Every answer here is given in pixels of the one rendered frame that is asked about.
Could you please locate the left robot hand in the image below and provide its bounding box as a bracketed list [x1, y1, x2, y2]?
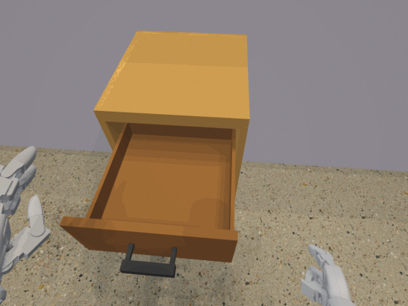
[0, 146, 50, 284]

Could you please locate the cabinet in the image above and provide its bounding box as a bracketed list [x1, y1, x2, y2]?
[93, 31, 250, 196]

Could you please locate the right robot hand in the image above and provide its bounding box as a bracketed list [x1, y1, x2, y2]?
[301, 244, 351, 306]

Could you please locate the handle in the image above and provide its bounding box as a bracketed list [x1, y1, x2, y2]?
[119, 243, 177, 278]

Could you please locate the drawer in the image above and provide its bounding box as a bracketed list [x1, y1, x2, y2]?
[59, 122, 238, 263]

